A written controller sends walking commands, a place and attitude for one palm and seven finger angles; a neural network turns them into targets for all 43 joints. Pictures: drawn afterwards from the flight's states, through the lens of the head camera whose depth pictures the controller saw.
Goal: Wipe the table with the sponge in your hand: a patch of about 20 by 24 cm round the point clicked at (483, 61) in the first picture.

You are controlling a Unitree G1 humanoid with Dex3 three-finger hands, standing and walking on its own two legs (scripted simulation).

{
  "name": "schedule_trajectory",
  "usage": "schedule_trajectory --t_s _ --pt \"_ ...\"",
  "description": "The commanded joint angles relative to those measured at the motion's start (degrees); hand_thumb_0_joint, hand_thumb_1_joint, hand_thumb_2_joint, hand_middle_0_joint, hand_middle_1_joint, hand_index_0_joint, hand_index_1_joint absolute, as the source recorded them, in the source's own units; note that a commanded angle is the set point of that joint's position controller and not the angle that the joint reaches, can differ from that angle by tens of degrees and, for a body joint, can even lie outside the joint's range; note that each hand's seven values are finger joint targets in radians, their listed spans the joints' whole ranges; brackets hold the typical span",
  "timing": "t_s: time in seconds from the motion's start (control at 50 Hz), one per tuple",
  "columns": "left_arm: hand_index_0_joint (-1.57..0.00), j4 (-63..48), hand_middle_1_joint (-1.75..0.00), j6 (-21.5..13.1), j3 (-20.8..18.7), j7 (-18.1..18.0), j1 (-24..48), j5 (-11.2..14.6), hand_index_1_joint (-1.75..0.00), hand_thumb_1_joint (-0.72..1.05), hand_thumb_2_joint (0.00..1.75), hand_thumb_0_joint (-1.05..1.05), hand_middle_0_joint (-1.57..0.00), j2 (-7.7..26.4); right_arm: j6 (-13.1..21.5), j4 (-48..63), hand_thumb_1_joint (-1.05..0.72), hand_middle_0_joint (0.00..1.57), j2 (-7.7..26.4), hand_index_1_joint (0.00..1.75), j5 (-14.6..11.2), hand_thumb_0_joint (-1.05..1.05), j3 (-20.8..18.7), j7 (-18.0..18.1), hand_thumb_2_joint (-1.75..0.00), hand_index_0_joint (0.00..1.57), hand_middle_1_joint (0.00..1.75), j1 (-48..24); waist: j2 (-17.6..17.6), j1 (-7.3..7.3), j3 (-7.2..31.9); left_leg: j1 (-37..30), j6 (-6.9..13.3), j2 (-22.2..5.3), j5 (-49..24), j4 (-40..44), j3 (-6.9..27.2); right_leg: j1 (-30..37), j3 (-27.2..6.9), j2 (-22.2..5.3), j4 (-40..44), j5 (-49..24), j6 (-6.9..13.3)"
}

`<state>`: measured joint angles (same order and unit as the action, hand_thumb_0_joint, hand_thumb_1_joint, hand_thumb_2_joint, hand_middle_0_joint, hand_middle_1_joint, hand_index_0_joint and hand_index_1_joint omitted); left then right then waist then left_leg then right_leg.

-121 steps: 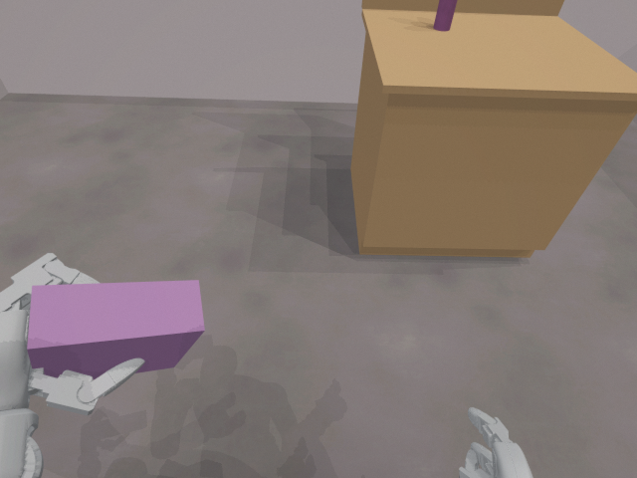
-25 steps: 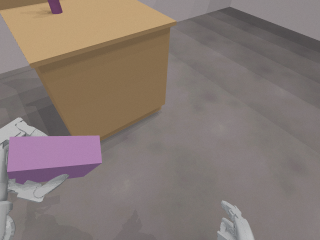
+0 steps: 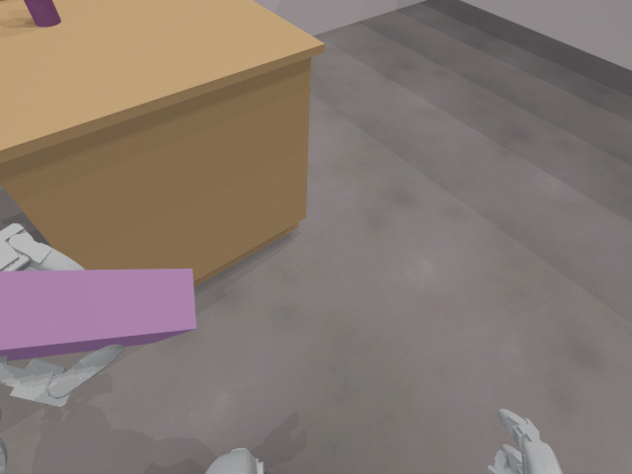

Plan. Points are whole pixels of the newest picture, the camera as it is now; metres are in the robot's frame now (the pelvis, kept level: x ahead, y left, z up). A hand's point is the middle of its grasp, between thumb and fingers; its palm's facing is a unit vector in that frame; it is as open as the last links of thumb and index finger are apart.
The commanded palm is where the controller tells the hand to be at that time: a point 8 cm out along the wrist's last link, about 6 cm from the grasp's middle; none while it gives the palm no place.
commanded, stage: walk to a spot facing it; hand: left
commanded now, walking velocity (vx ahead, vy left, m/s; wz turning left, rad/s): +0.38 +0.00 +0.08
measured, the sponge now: (122, 314) +0.23 +0.20 +0.16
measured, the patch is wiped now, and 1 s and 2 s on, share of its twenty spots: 0.00 0.00 0.00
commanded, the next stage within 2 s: turn to face it in 0.52 s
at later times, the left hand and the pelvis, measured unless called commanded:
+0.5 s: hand (153, 204) +0.35 +0.21 +0.16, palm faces +0.47 -0.77 -0.44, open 9.6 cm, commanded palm +0.29 +0.25 +0.18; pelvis +0.15 -0.04 -0.01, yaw +4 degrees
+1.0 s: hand (158, 164) +0.39 +0.21 +0.19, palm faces +0.56 -0.70 -0.45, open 9.6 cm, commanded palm +0.34 +0.24 +0.18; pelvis +0.25 -0.06 +0.00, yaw +13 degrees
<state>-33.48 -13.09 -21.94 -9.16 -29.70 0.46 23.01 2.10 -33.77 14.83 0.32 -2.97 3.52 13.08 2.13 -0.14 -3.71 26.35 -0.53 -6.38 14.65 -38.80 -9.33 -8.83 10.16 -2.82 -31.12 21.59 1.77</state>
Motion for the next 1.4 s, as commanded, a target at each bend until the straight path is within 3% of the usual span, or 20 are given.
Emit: schedule_trajectory --t_s 0.0,0.04,0.06,0.16,0.34,0.36,0.4,0.46,0.54,0.66,0.68,0.7,0.72,0.84,0.98,1.0,1.02,1.06,1.16,1.38 --pt "-1.20 -10.9 -1.60 -3.6 -5.3 -2.3 10.5 0.8 -1.60 0.10 1.30 0.00 -1.20 8.0 3.8 9.1 -0.90 0.20 3.3 0.30 -0.3 0.00 -1.0 1.5 -0.90 0.20 0.30 -2.9 -6.7 1.83 11.9 -24.6 3.0 0.7 -4.7 12.5 1.2 -6.4 -5.0 -7.7 -12.3 -20.8 1.9" --pt "-1.20 -9.1 -1.60 -4.8 -5.3 -2.1 13.0 1.3 -1.60 0.10 1.30 0.00 -1.20 8.5 4.2 9.5 -0.90 0.20 3.6 0.30 -0.2 0.00 -0.2 0.6 -0.90 0.20 0.30 -3.9 -21.7 1.31 12.5 -30.7 14.1 -19.1 -10.1 20.9 35.9 -24.1 -6.1 2.2 -36.9 14.5 -1.7" --pt "-1.20 -8.9 -1.60 -4.7 -6.0 -1.2 14.0 1.3 -1.60 0.10 1.30 0.00 -1.20 11.2 4.8 8.9 -0.90 0.20 3.4 0.30 0.2 0.00 0.3 0.4 -0.90 0.20 0.30 -5.9 -20.4 1.10 10.5 -26.7 15.7 -21.9 -1.5 23.0 40.6 -27.8 -10.9 -0.1 -42.8 13.0 -1.8" --pt "-1.20 -16.5 -1.60 -4.6 -6.4 -0.3 7.4 1.1 -1.60 0.10 1.30 0.00 -1.20 8.1 6.2 7.5 -0.90 0.20 2.8 0.30 -0.4 0.00 -0.2 -0.9 -0.90 0.20 0.30 -5.9 -16.5 -0.49 8.4 -15.0 10.8 -13.5 6.7 23.6 16.8 -24.4 -7.2 -4.0 -33.7 1.3 -2.9" --pt "-1.20 -2.8 -1.60 -2.4 -4.0 -0.4 9.9 0.8 -1.60 0.10 1.30 0.00 -1.20 5.1 6.3 5.9 -0.90 0.20 2.0 0.30 -0.6 0.00 0.6 0.9 -0.90 0.20 0.30 -4.4 -12.0 -0.09 7.2 -9.8 6.0 -8.9 8.1 13.6 5.7 -3.0 3.2 1.3 0.4 -4.0 -4.5" --pt "-1.20 -3.0 -1.60 -1.9 -3.5 -0.3 11.6 0.6 -1.60 0.10 1.30 0.00 -1.20 5.5 6.0 6.2 -0.90 0.20 1.2 0.30 -0.8 0.00 0.8 1.1 -0.90 0.20 0.30 -4.3 -7.3 -0.07 8.0 -8.0 4.8 -6.1 8.4 5.9 3.4 0.8 0.3 0.0 4.8 -3.5 -3.5" --pt "-1.20 -3.4 -1.60 -1.1 -6.9 -1.0 11.9 0.2 -1.60 0.10 1.30 0.00 -1.20 11.1 5.6 7.0 -0.90 0.20 -0.7 0.30 -0.8 0.00 1.8 0.8 -0.90 0.20 0.30 -6.0 17.0 -1.58 9.6 14.1 1.1 4.8 19.6 -26.0 1.1 13.7 -33.4 -21.7 14.6 -12.1 7.5" --pt "-1.20 -6.8 -1.60 -1.7 -7.2 -0.3 11.6 1.0 -1.60 0.10 1.30 0.00 -1.20 11.0 4.9 5.6 -0.90 0.20 1.9 0.30 -1.0 0.00 0.9 0.0 -0.90 0.20 0.30 -7.9 8.4 -0.89 6.6 15.6 -0.4 0.1 11.9 -36.3 10.5 8.2 -26.7 -23.2 13.7 -14.9 9.0" --pt "-1.20 -11.0 -1.60 -3.5 -8.4 -1.4 5.6 0.1 -1.60 0.10 1.30 0.00 -1.20 9.8 3.3 6.9 -0.90 0.20 0.8 0.30 -0.3 0.00 0.9 0.0 -0.90 0.20 0.30 -7.7 5.7 -0.24 7.3 6.3 -0.8 -1.0 9.4 -18.0 5.6 6.2 -6.5 -19.1 8.7 -38.3 5.3" --pt "-1.20 -14.6 -1.60 -3.1 -8.3 -3.8 1.5 1.4 -1.60 0.10 1.30 0.00 -1.20 8.1 3.0 9.5 -0.90 0.20 0.6 0.30 -0.1 0.00 -0.5 0.7 -0.90 0.20 0.30 -3.3 0.3 1.62 15.2 -15.9 -0.4 6.4 -7.7 11.8 -4.0 4.3 1.0 -13.8 -10.0 -40.9 0.7" --pt "-1.20 -16.0 -1.60 -3.9 -8.0 -4.0 3.4 1.5 -1.60 0.10 1.30 0.00 -1.20 8.3 3.1 10.1 -0.90 0.20 1.3 0.30 -0.3 0.00 -1.0 0.9 -0.90 0.20 0.30 -3.3 -6.7 1.90 17.5 -25.7 1.9 2.6 -14.7 13.2 1.6 -3.2 1.4 -10.3 -20.9 -30.3 -1.6" --pt "-1.20 -16.3 -1.60 -4.7 -8.0 -3.9 4.5 2.1 -1.60 0.10 1.30 0.00 -1.20 8.4 3.5 10.0 -0.90 0.20 3.5 0.30 -0.5 0.00 -1.7 0.7 -0.90 0.20 0.30 -3.9 -20.6 1.03 17.5 -32.2 10.7 -13.2 -38.5 12.9 23.8 -17.8 -0.1 -2.1 -34.0 6.0 -4.8" --pt "-1.20 -12.7 -1.60 -5.1 -8.1 -3.1 6.4 2.0 -1.60 0.10 1.30 0.00 -1.20 9.7 4.1 9.7 -0.90 0.20 4.0 0.30 -0.8 0.00 -1.3 -0.4 -0.90 0.20 0.30 -2.9 -19.3 0.71 15.9 -30.2 15.2 -18.7 -44.8 14.9 34.5 -22.9 -6.5 -0.3 -40.1 18.2 -4.1" --pt "-1.20 -16.2 -1.60 -3.3 -5.9 -0.4 2.0 2.3 -1.60 0.10 1.30 0.00 -1.20 6.7 5.6 8.1 -0.90 0.20 3.4 0.30 -1.2 0.00 -1.1 -2.2 -0.90 0.20 0.30 -4.5 -17.9 0.18 12.2 -14.7 9.9 -9.7 -26.0 15.9 15.5 -15.4 -6.1 -1.2 -25.1 3.1 -5.2" --pt "-1.20 -7.4 -1.60 -1.2 -4.4 -0.6 8.2 1.6 -1.60 0.10 1.30 0.00 -1.20 5.7 5.8 7.1 -0.90 0.20 2.7 0.30 -1.2 0.00 0.5 -0.1 -0.90 0.20 0.30 -4.7 -13.0 -0.44 9.3 -3.1 6.6 -6.1 11.0 13.2 12.1 0.7 -0.9 1.5 -0.3 1.0 -4.9" --pt "-1.20 -5.5 -1.60 -0.8 -4.2 -0.7 10.3 0.9 -1.60 0.10 1.30 0.00 -1.20 6.7 5.4 6.7 -0.90 0.20 1.8 0.30 -1.1 0.00 0.7 0.2 -0.90 0.20 0.30 -4.4 -5.2 -0.33 8.3 0.0 4.4 -2.1 16.2 3.6 8.4 1.6 -7.4 -3.3 7.7 3.1 -2.6" --pt "-1.20 -3.8 -1.60 0.0 -5.0 -1.0 12.0 0.5 -1.60 0.10 1.30 0.00 -1.20 9.6 4.7 7.1 -0.90 0.20 0.1 0.30 -0.8 0.00 1.2 0.3 -0.90 0.20 0.30 -5.4 13.9 -0.69 6.0 10.7 0.9 5.4 20.4 -14.5 3.3 2.4 -30.4 -17.0 17.2 9.8 3.9" --pt "-1.20 -3.6 -1.60 0.1 -4.4 -1.1 17.7 1.1 -1.60 0.10 1.30 0.00 -1.20 10.0 6.3 6.4 -0.90 0.20 2.7 0.30 0.0 0.00 1.2 0.2 -0.90 0.20 0.30 -9.7 12.3 -0.75 3.1 15.8 -0.4 4.4 13.0 -33.2 11.9 -1.6 -42.6 -24.4 21.9 7.1 8.4" --pt "-1.20 -3.1 -1.60 -2.8 -2.6 -0.2 14.6 0.4 -1.60 0.10 1.30 0.00 -1.20 7.6 4.5 4.5 -0.90 0.20 1.9 0.30 -0.3 0.00 1.5 0.8 -0.90 0.20 0.30 -8.7 5.5 0.25 5.0 9.6 -1.2 1.9 4.1 -24.6 7.7 2.5 -12.0 -15.7 13.1 -30.2 4.2" --pt "-1.20 -9.6 -1.60 -3.1 -4.7 -3.0 9.9 1.1 -1.60 0.10 1.30 0.00 -1.20 7.2 4.7 8.9 -0.90 0.20 3.1 0.30 -0.6 0.00 -0.8 1.1 -0.90 0.20 0.30 -3.5 -3.3 0.81 12.2 -21.7 2.5 2.3 -3.3 16.0 2.1 -2.3 -8.6 -9.5 -4.7 -16.0 1.9"
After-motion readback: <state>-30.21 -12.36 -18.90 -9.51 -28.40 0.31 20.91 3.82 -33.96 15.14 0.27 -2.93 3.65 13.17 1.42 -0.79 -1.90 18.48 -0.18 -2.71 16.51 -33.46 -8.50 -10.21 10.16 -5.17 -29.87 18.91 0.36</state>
